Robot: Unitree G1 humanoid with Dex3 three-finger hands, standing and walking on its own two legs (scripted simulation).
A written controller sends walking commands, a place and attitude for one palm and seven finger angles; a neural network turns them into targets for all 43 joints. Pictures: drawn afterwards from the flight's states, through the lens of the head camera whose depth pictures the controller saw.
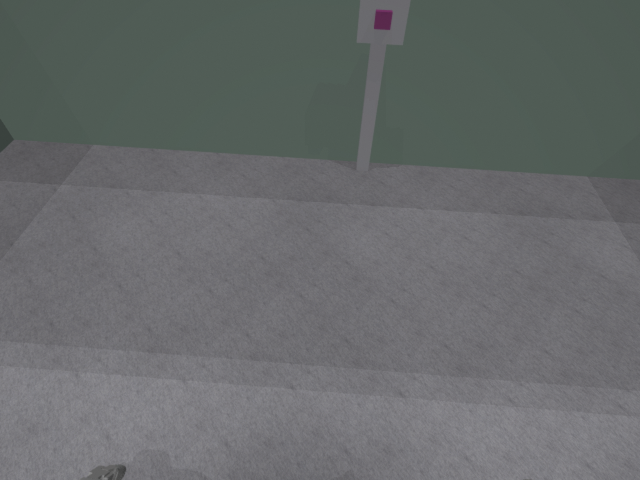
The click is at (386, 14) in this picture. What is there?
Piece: button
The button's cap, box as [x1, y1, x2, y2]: [374, 10, 392, 29]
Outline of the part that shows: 376,10 374,28 389,29 392,11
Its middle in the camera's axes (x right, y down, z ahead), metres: +0.23 -0.81 +1.43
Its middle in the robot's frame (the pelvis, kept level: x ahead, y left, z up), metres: +1.62 -0.15 -0.04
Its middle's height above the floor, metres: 0.73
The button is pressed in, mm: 0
